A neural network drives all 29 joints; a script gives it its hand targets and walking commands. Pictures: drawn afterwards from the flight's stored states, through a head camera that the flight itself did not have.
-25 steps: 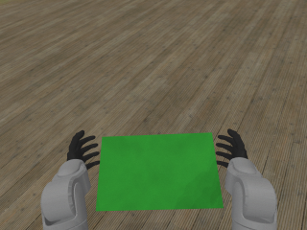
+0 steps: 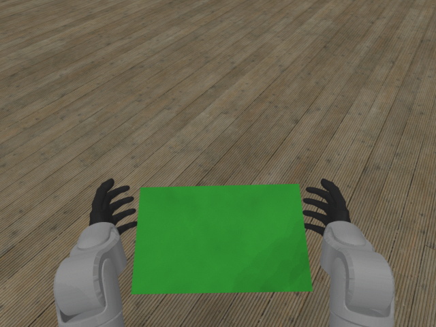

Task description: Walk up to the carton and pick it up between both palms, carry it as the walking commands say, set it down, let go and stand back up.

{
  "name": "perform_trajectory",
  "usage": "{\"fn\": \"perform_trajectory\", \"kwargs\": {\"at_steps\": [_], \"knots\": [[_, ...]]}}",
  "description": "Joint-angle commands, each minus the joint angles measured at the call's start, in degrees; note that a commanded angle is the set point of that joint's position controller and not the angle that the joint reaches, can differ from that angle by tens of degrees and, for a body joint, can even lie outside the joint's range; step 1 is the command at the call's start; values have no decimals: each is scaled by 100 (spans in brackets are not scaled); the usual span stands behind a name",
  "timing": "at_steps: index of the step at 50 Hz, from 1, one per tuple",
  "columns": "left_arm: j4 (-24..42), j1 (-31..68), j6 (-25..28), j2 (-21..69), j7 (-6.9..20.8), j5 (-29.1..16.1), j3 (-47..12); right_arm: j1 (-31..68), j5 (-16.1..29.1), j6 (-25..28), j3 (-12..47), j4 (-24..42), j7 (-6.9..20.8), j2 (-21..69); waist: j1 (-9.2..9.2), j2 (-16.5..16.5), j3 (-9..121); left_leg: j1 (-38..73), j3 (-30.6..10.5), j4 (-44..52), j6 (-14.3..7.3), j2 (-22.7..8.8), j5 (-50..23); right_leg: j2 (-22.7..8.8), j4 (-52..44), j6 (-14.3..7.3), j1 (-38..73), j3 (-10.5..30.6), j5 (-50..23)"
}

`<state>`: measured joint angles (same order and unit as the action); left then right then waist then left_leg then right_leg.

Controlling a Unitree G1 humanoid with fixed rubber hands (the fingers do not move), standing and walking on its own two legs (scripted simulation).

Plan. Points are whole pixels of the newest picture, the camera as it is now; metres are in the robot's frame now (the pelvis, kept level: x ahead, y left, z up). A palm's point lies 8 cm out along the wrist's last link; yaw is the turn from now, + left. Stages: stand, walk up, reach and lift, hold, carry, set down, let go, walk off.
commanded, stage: carry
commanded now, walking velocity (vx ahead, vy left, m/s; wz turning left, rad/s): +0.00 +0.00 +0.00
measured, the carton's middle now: (220, 238) +0.30 +0.01 -0.01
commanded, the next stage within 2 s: none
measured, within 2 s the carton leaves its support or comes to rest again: neither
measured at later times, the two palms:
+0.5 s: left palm (110, 176) +0.36 +0.20 +0.10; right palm (311, 179) +0.35 -0.15 +0.10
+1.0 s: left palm (108, 194) +0.31 +0.18 +0.12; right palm (331, 206) +0.30 -0.17 +0.10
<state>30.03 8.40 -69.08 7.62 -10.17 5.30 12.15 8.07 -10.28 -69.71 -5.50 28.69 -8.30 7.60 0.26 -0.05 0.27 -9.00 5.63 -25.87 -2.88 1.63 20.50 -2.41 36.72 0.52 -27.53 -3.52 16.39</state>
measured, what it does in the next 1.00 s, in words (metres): steps on the spot: right foot, then left foot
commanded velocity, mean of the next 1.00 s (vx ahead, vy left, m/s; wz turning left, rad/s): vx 0.00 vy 0.00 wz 0.00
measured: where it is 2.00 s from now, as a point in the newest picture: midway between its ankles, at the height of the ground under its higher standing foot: outside the picture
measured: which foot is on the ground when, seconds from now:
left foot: down 0.00-0.08, up 0.10-0.30, down 0.32-1.00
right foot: up 0.00-0.02, down 0.04-1.00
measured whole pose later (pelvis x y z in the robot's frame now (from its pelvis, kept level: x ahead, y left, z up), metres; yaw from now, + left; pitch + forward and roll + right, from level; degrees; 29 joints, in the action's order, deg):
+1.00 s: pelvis +0.05 +0.01 +0.00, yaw +0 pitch +2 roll +1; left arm 26.8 10.8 -69.5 8.0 -8.9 5.6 12.1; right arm 7.7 -10.3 -71.5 -7.4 27.5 -8.7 7.5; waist 0.3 1.5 3.0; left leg -15.8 4.8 -29.0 -0.6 -1.1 14.9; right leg -2.2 28.9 -0.2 -20.2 -3.8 10.4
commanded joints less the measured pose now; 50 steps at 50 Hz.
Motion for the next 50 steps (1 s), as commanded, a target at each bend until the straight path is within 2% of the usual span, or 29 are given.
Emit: {"fn": "perform_trajectory", "kwargs": {"at_steps": [1, 2, 3, 4, 6, 8, 9, 10, 12, 14, 17, 19, 21, 22, 23, 25, 26, 29, 30, 31, 34, 35, 37, 39, 42, 44, 45, 47, 50], "knots": [[170, 2229, -180, 5296, 1810, -2392, -4782, 2105, 2723, 24, 3933, 563, 1562, 5146, -100, -213, 2907, 225, 16, -1255, 143, -748, -3670, -915, -878, -600, 2989, 653, -4955], [436, 2455, -118, 5311, 1841, -2462, -4849, 2376, 2797, 89, 4019, 727, 1537, 5270, -161, -959, 3121, -864, 148, -1942, 252, -393, -1307, -1598, -704, -824, 4046, 1298, -7349], [628, 2686, -102, 5215, 1849, -2523, -4836, 2435, 2910, 24, 4185, 642, 1494, 5433, -172, -1690, 3154, -1817, -13, -2437, 309, -46, 1193, -1945, -621, -1140, 4915, 1781, -9081], [603, 2535, -61, 5614, 1859, -2552, -4878, 2636, 2976, 84, 4280, 1049, 1491, 5602, -212, -1828, 2991, -2232, -253, -2632, 298, -31, 1499, -2025, -572, -1364, 4986, 1719, -8705], [618, 2291, -11, 5589, 1869, -2536, -4800, 2507, 3062, 38, 4453, 935, 1499, 5711, -166, -1255, 2699, -2289, -344, -1557, 265, -259, 1301, -1776, -959, -1152, 4681, 1359, -7274], [337, 1896, -22, 5584, 1874, -2426, -4648, 2477, 3025, 91, 4398, 996, 1476, 5586, -170, -1172, 2828, -1922, -272, -671, 305, -237, 1073, -1529, -915, -939, 4623, 1175, -6812], [582, 2096, 5, 5668, 1879, -2505, -4820, 2430, 3025, 131, 4415, 1182, 1497, 5636, -149, -1338, 2716, -1999, -54, -248, 382, -194, 811, -1334, -738, -972, 4693, 982, -7104], [552, 2062, -26, 5527, 1893, -2513, -4781, 2258, 2959, 64, 4316, 792, 1506, 5649, -136, -1182, 2961, -1268, -26, -42, 356, -255, 261, -1330, -811, -777, 4240, 731, -6800], [553, 2145, -6, 5423, 1834, -2466, -4802, 2209, 2953, 73, 4222, 736, 1532, 5525, -58, -972, 2908, -298, 19, 725, 384, -463, -986, -1031, -658, -611, 3449, 375, -5151], [320, 2010, -83, 5222, 1827, -2328, -4732, 2189, 2849, 35, 4105, 630, 1541, 5310, -68, -455, 2752, 399, -359, 18, 244, -763, -2550, -804, -733, -443, 2416, 229, -4088], [161, 2194, -170, 5384, 1798, -2335, -4833, 2283, 2878, -14, 3949, 521, 1558, 5346, -98, 457, 2793, 988, -674, -443, -1, -1326, -6026, -347, -411, -326, 1656, -53, -2125], [320, 2342, -149, 5369, 1712, -2320, -4975, 2079, 2915, -40, 3908, 327, 1641, 5400, -100, 1145, 2888, 1660, -734, -577, -146, -1462, -7061, -134, -442, -257, 1008, -64, -1207], [520, 2588, -139, 5483, 1737, -2461, -5066, 2131, 2911, 44, 3915, 529, 1623, 5497, -73, 1107, 2975, 1565, -689, -622, -139, -1405, -6848, -33, -784, -209, 1287, -178, -1007], [463, 2413, -155, 5518, 1775, -2480, -5088, 2168, 2850, 62, 3921, 802, 1618, 5362, -74, 707, 2923, 1240, -714, -531, -140, -1341, -6465, -82, -716, -229, 1427, -39, -1326], [632, 2421, -145, 5457, 1764, -2484, -5122, 1998, 2796, 63, 3824, 700, 1623, 5306, -70, 919, 2952, 1173, -611, -626, -166, -1275, -6303, -128, -765, -198, 1587, -71, -1600], [473, 2525, -180, 5367, 1721, -2443, -5081, 1921, 2764, 16, 3731, 316, 1633, 5321, -68, 878, 2927, 931, -646, -501, -163, -1239, -5471, -292, -733, -255, 1731, 56, -1785], [475, 2358, -135, 5248, 1780, -2444, -4981, 1881, 2725, 58, 3835, 550, 1611, 5184, -63, 270, 3049, 747, -604, -546, -107, -1129, -4754, -458, -660, -310, 2006, 150, -2500], [479, 2496, -141, 5420, 1794, -2478, -5018, 2015, 2734, 65, 3870, 606, 1592, 5323, -48, 82, 3092, 416, -433, -623, 49, -947, -3474, -670, -647, -469, 2319, 302, -4152], [346, 2292, -133, 5427, 1830, -2486, -4930, 2149, 2803, 73, 3972, 750, 1594, 5337, -55, -312, 3202, 226, -448, -586, 62, -883, -3140, -726, -571, -460, 2561, 289, -4473], [497, 2573, -125, 5489, 1815, -2552, -5071, 2054, 2805, 72, 3889, 611, 1605, 5409, -55, 3, 3245, 351, -495, -560, 77, -932, -3359, -706, -448, -513, 2481, 288, -4258], [280, 2310, -174, 5406, 1820, -2428, -4945, 2139, 2789, 39, 3901, 645, 1622, 5276, -66, 218, 3050, 479, -459, -412, 16, -1014, -3524, -617, -539, -428, 2110, 281, -3289], [248, 2367, -210, 5481, 1823, -2466, -5018, 2191, 2760, 9, 3901, 680, 1601, 5284, -71, 188, 2883, 577, -502, -416, 0, -1098, -4155, -529, -515, -353, 1961, 177, -3006], [202, 2288, -173, 5473, 1774, -2442, -5057, 1971, 2748, 52, 3769, 552, 1639, 5252, -69, 609, 3058, 777, -618, -467, -96, -1182, -4890, -406, -506, -297, 1804, 161, -2289], [289, 2425, -209, 5339, 1778, -2397, -5059, 2001, 2747, 13, 3788, 431, 1665, 5224, -86, 610, 2869, 470, -703, -391, -162, -1227, -4448, -412, -582, -298, 1882, 138, -1845], [-33, 2324, -211, 5351, 1831, -2379, -4864, 2118, 2696, -12, 3839, 403, 1629, 5194, -61, -221, 2767, 8, -608, -175, -19, -1012, -2211, -611, -794, -359, 2134, 267, -2286], [-61, 2323, -243, 5279, 1835, -2318, -4797, 2062, 2679, -76, 3808, 264, 1641, 5181, -74, -201, 2508, -243, -626, 124, -23, -980, -1145, -665, -884, -399, 1979, 372, -1873], [-225, 2255, -259, 5314, 1821, -2237, -4707, 2309, 2763, -65, 3843, 305, 1651, 5222, -91, 171, 2238, -434, -661, 218, -27, -1018, -790, -585, -1014, -367, 1920, 303, -1387], [-177, 2411, -218, 5387, 1848, -2303, -4729, 2359, 2743, -35, 3873, 308, 1626, 5303, -84, -165, 2395, -373, -686, 201, -26, -1006, -867, -609, -995, -370, 2017, 326, -1645], [-442, 2105, -215, 5294, 1852, -2181, -4578, 2381, 2734, -45, 3868, 256, 1658, 5129, -96, -137, 2045, -720, -667, 387, 30, -926, 49, -700, -1253, -377, 1718, 422, -786]]}}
